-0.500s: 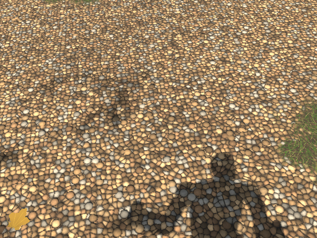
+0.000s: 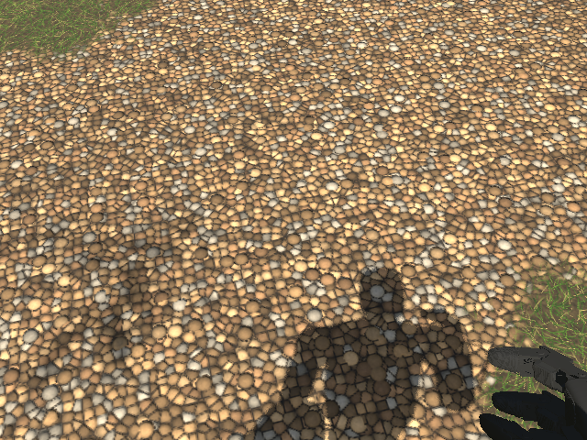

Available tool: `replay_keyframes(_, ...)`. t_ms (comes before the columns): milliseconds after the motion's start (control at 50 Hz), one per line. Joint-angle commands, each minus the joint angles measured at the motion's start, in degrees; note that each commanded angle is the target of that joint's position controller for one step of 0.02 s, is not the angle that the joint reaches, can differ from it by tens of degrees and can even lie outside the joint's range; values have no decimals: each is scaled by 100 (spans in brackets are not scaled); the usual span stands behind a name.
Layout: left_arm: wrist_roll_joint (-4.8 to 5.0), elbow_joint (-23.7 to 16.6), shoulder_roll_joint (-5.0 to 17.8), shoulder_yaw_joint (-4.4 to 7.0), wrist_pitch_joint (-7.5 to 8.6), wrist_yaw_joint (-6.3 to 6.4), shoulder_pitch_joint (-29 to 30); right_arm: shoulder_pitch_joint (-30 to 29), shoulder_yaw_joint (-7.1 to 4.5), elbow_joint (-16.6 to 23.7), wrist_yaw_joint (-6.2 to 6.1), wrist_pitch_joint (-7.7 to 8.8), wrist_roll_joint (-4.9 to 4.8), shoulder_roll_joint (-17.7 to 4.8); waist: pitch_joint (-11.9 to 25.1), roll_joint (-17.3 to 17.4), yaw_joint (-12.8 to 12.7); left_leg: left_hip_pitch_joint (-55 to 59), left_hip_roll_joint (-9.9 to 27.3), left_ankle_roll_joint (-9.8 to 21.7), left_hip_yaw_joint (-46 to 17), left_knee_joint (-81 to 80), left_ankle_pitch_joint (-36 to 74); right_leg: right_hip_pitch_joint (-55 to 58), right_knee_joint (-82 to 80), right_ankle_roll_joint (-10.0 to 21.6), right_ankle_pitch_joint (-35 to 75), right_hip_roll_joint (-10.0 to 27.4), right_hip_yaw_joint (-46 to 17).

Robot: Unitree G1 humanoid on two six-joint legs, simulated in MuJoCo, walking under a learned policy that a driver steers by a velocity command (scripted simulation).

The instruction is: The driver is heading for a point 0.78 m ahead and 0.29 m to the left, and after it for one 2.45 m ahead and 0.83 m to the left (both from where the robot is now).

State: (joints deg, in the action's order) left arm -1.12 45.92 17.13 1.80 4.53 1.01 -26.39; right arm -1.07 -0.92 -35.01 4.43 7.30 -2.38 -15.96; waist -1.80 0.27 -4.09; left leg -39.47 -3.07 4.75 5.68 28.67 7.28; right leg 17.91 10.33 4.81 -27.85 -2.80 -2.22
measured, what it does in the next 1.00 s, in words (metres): walks ahead, turning left: left foot, then right foot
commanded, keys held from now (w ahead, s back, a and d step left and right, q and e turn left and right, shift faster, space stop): w+q+shift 0.76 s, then e+shift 0.24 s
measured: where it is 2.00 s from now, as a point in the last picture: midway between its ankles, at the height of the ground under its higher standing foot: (230, 213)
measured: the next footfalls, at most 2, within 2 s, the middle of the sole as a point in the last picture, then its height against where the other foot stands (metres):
left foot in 0.02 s outside the picture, level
right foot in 0.46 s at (376, 330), level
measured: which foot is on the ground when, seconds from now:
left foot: up 0.00-0.00, down 0.02-0.44, up 0.46-0.88, down 0.90-1.00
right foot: down 0.00-0.04, up 0.06-0.44, down 0.46-0.92, up 0.94-1.00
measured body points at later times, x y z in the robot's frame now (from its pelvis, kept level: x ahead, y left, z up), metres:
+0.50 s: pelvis +0.49 -0.01 +0.01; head +0.51 +0.01 +0.46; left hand +0.65 +0.30 -0.02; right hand +0.61 -0.27 -0.11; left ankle +0.25 +0.05 -0.65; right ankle +0.66 -0.10 -0.70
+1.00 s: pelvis +0.82 +0.20 +0.01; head +0.84 +0.24 +0.46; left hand +0.63 +0.40 -0.13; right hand +1.14 +0.19 -0.06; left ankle +0.86 +0.35 -0.70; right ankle +0.78 -0.06 -0.58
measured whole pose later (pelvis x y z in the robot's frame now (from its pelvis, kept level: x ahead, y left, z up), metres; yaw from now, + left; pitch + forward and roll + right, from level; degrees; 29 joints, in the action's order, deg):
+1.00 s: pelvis +0.82 +0.20 +0.01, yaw +43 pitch +0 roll -1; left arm 2.4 49.6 15.8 1.2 4.4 0.1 -21.9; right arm 2.9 -0.6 -34.3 2.4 3.8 2.0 -14.2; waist -5.3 0.3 -2.9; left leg -30.5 -0.6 4.6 4.3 37.1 -7.2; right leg -10.8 71.0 -1.8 -30.6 1.0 -5.1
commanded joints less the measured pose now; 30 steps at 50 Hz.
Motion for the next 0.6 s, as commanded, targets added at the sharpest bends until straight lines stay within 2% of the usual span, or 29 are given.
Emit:
replay_keyframes(20,-266,-355,1187,303,-96,127,565,2147,-515,-137,-94,-132,-130,-1148,1171,-1101,1613,3386,-359,450,204,604,-389,-1354,3534,-188,10067,1346,520)
replay_keyframes(40,-313,-609,1003,241,-77,149,1013,3514,-540,-470,-191,-271,-54,-1294,1702,-181,2121,5376,234,717,-931,1003,-1263,-3078,6061,-269,7181,912,446)
replay_keyframes(60,64,-708,-22,-31,69,-1,-167,3347,-569,-584,-114,-140,36,-1519,2494,2477,1054,7552,1918,2310,-4921,59,-3801,-6007,8762,-898,-2,-322,-404)
replay_keyframes(80,264,-883,736,6,351,-146,409,3122,-552,-432,-211,-195,110,-991,2569,1236,1421,7211,1780,1950,-6088,-1173,-5480,-6359,8415,-474,604,-138,-962)
replay_keyframes(100,432,-1141,815,27,480,-192,1158,2897,-514,-351,-276,-182,237,-958,1528,708,1282,6282,1729,1672,-5490,-1320,-4945,-6531,8104,-353,666,111,-1000)
replay_keyframes(120,294,-1283,672,-55,583,-194,1535,2568,-497,-331,-239,-137,269,-906,797,-504,915,4967,1508,1503,-5070,-1598,-4140,-6212,7380,-159,859,275,-864)
replay_keyframes(140,115,-1247,559,-50,593,-168,1608,2192,-456,-254,-237,-86,281,-815,478,-755,601,4022,1221,1484,-4520,-1622,-3467,-5829,6787,-116,960,437,-855)
replay_keyframes(160,70,-1209,483,-58,541,-175,1419,1912,-426,-160,-265,-89,330,-767,157,-550,293,3254,935,1549,-4132,-1761,-3058,-5530,6520,-153,973,538,-877)
replay_keyframes(180,32,-1181,485,-50,475,-154,1335,1782,-409,-148,-269,-113,251,-676,-44,-352,174,2830,744,1575,-3832,-1839,-2748,-5458,6211,-242,950,613,-786)
replay_keyframes(220,-23,-1302,439,-69,392,-99,1468,1796,-373,-204,-332,-129,100,-611,-389,-274,64,1974,580,1547,-3382,-1946,-2377,-5341,5303,-477,1010,766,-579)
replay_keyframes(260,-126,-1646,278,-148,418,-100,2262,1841,-415,-233,-440,-130,22,-747,-687,-148,327,1068,239,1373,-2842,-2054,-1982,-4769,3965,-688,2149,637,-247)
replay_keyframes(280,-130,-1743,144,-180,434,-121,2559,1877,-445,-275,-478,-149,-13,-811,-686,-40,471,686,53,1173,-2594,-1992,-1966,-4196,3238,-744,2838,510,-133)
replay_keyframes(300,-85,-1809,81,-176,447,-136,2772,2087,-477,-346,-491,-164,-29,-881,-538,39,662,457,59,1015,-2606,-1980,-2126,-3585,2863,-794,3541,346,-52)
replay_keyframes(320,7,-1845,159,-115,444,-133,2838,2262,-501,-413,-502,-179,-60,-930,-384,147,755,568,115,898,-2749,-1885,-2386,-3249,2578,-854,3922,255,-142)
replay_keyframes(360,192,-1884,387,16,431,-98,2936,2457,-500,-510,-529,-223,-118,-871,-244,346,827,1454,189,732,-3038,-1468,-2615,-3286,2032,-930,3782,230,-420)
replay_keyframes(400,296,-1910,579,135,473,-82,2974,2589,-506,-582,-548,-304,-102,-780,-149,478,778,2372,349,574,-3282,-840,-2105,-3382,1666,-862,3207,236,-506)
replay_keyframes(420,327,-1822,759,266,500,-69,2512,2555,-515,-586,-535,-350,-41,-804,165,544,477,2705,349,426,-3245,-155,-1177,-2976,1666,-744,2724,178,-440)
replay_keyframes(440,356,-1701,933,398,504,-50,1570,2417,-495,-524,-484,-382,67,-805,835,567,-103,2711,220,193,-3004,1018,-321,-1991,1909,-566,2386,367,-403)
replay_keyframes(460,325,-1523,1185,480,431,24,75,2256,-331,-312,-434,-392,291,-371,1958,260,-736,1732,74,36,-2591,2983,-813,-86,2478,-234,1187,1301,-1199)
replay_keyframes(480,122,-1240,1726,546,375,-100,-215,3370,-91,-65,-383,-303,-75,303,3028,-2688,9,-219,-472,-213,-1946,5054,-4011,1674,1195,862,-1269,2885,-4869)
replay_keyframes(500,156,-1321,1242,506,307,-128,-16,3039,-92,-127,-475,-346,-263,-183,2424,-2459,-188,-1049,213,-208,-1669,5730,-3449,1228,659,652,-2739,2800,-5480)
replay_keyframes(520,168,-1326,822,420,249,-73,270,2275,-183,-67,-501,-378,-146,-575,1439,-1589,-397,-1319,380,-215,-1404,5809,-2982,463,640,414,-1897,2514,-4362)
replay_keyframes(540,82,-1218,737,384,189,-57,409,1728,-217,16,-494,-399,21,-658,771,-498,-389,-1142,594,-201,-1221,5590,-2706,-394,659,259,-471,2243,-3283)
replay_keyframes(560,-16,-1111,676,363,170,-60,549,1395,-233,180,-448,-384,125,-591,358,-280,-243,-977,778,-169,-1218,5317,-2500,-1098,624,287,480,2087,-2659)
replay_keyframes(580,-56,-1003,501,315,194,-55,717,1379,-251,236,-386,-437,69,-496,151,-424,-29,-692,983,-148,-1275,5128,-2440,-1619,529,263,998,1919,-2093)
replay_keyframes(600,0,-898,302,270,215,-78,856,1425,-249,272,-356,-513,-28,-390,61,-623,119,-637,1086,-127,-1254,5040,-2478,-1836,428,241,1204,1814,-1674)
Keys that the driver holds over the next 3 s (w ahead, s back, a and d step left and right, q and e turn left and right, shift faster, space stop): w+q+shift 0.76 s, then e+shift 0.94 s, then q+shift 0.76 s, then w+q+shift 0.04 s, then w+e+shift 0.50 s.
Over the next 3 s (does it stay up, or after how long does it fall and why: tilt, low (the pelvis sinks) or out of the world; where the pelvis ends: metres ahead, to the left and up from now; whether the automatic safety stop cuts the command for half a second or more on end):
stays up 1.15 0.48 0.02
